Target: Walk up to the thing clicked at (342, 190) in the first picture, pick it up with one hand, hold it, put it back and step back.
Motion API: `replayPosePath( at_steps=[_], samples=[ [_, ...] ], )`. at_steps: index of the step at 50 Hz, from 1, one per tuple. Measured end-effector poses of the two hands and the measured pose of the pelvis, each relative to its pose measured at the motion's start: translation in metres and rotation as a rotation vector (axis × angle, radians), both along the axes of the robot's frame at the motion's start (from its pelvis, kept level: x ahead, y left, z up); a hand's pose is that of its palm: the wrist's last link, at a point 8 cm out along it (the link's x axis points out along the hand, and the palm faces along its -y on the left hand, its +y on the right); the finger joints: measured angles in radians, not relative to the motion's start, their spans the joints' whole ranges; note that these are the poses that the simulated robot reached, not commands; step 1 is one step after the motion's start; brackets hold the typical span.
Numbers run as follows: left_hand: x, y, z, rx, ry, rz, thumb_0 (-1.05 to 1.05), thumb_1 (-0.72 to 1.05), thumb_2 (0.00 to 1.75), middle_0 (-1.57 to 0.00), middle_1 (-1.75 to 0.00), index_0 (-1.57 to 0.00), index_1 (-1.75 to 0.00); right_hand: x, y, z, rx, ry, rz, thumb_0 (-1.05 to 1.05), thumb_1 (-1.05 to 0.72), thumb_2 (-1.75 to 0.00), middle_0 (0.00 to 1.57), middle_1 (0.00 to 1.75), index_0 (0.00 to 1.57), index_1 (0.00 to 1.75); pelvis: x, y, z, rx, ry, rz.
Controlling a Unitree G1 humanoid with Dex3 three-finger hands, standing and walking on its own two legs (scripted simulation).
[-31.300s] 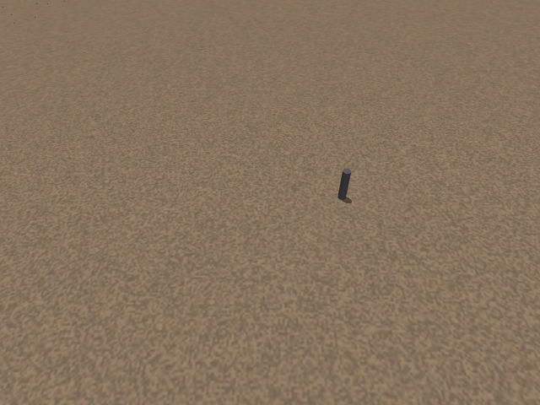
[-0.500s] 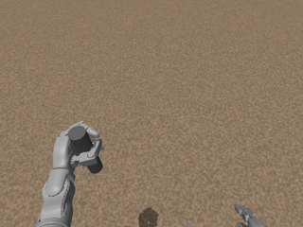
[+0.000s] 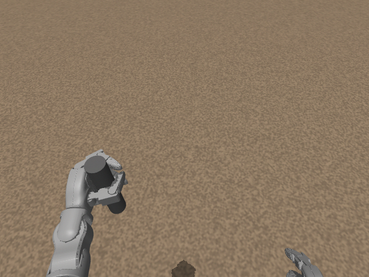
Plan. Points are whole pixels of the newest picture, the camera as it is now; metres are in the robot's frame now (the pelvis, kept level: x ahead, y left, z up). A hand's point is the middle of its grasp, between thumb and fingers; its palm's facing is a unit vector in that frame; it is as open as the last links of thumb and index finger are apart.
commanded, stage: hold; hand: left
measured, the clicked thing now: (108, 188) +0.32 +0.18 +0.02
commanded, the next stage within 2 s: none
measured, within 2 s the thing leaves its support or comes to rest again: neither
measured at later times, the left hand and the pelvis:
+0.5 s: hand (108, 183) +0.32 +0.17 +0.05, palm faces +0.04 -1.00 +0.00, open 5.1 cm; pelvis +0.00 +0.00 +0.00, yaw +0 degrees
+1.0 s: hand (107, 180) +0.32 +0.17 +0.06, palm faces +0.04 -1.00 +0.00, open 5.1 cm; pelvis +0.00 +0.01 +0.00, yaw +0 degrees
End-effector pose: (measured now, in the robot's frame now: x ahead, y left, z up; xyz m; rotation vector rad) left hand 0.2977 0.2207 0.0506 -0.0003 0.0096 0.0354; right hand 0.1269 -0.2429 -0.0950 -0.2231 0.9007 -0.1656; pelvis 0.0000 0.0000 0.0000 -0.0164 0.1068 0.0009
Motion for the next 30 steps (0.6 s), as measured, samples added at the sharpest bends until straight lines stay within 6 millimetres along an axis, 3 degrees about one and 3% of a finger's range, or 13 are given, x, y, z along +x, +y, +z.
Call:
replayPosePath(
  at_steps=[30],
  samples=[
    [-0.004,0.0044,0.0038,0.005,-0.002,-0.011,0.02,0.22,1.11,-1.03,-1.17,-1.01,-1.17,-0.0082,0.0004,0.0036,-0.003,0.004,-0.005,0.01,-0.9,-0.9,0.21,0.3,0.21,0.3,-0.0047,0.0024,0.0035,-0.001,-0.019,0.0]
  ],
)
